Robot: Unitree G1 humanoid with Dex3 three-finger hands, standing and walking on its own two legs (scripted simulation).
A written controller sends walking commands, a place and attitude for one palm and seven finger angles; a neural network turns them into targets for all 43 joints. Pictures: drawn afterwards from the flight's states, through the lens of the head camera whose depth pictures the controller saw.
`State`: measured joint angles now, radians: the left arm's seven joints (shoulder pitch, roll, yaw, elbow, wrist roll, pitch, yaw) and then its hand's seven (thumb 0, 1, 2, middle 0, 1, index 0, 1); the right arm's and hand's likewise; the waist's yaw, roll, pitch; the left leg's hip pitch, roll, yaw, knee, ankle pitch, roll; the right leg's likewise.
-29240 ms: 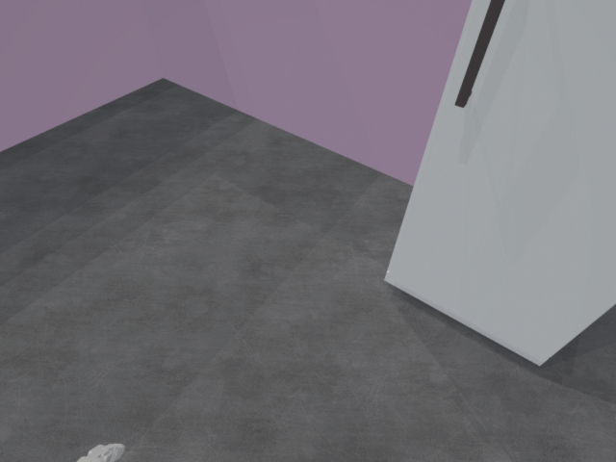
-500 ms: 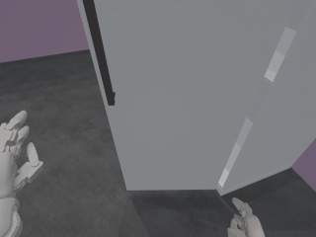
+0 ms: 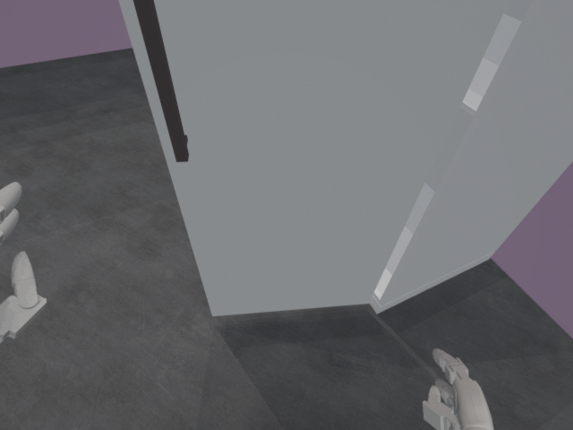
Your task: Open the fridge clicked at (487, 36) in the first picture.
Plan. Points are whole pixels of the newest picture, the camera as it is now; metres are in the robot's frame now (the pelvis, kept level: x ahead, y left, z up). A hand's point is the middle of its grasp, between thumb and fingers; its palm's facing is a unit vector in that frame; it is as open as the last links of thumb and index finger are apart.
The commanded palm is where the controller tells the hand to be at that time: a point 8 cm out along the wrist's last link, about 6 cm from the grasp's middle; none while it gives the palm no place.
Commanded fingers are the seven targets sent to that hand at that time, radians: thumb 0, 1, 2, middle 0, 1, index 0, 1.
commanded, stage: step back with the hand held close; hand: left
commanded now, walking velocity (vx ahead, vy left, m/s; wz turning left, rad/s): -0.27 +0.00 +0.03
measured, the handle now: (162, 61) +0.54 +0.23 +0.24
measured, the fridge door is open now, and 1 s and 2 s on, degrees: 70 70 70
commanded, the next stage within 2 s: stop stepping back and stand still in 0.86 s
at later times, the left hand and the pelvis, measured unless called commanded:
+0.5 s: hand out of the picture +0.07 +0.27 +0.18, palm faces +0.55 -0.67 -0.49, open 7.4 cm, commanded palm +0.01 +0.30 +0.18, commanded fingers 0.00 0.90 0.90 -0.20 -0.30 -0.20 -0.30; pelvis -0.09 -0.01 -0.02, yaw +7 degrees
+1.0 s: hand out of the picture -0.06 +0.26 +0.19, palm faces +0.59 -0.73 -0.36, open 7.4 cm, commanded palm -0.11 +0.28 +0.18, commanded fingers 0.00 0.90 0.90 -0.20 -0.30 -0.20 -0.30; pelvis -0.24 -0.02 -0.02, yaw +2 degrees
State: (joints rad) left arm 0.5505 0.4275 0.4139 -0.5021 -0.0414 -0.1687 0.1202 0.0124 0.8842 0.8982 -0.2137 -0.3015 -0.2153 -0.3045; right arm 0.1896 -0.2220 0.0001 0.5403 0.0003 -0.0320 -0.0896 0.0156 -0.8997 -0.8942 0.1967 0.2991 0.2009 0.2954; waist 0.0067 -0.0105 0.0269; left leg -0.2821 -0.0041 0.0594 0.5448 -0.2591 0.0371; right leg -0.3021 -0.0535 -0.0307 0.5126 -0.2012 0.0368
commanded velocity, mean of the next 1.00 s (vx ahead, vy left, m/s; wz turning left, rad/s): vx -0.31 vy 0.00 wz -0.09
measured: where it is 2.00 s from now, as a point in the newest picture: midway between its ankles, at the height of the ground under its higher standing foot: outside the picture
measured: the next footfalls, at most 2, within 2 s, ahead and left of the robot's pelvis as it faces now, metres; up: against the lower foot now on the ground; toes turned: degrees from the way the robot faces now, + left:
right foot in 0.94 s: -0.27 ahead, -0.15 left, +0.00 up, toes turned +4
left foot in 1.14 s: -0.22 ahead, +0.09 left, +0.00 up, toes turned +5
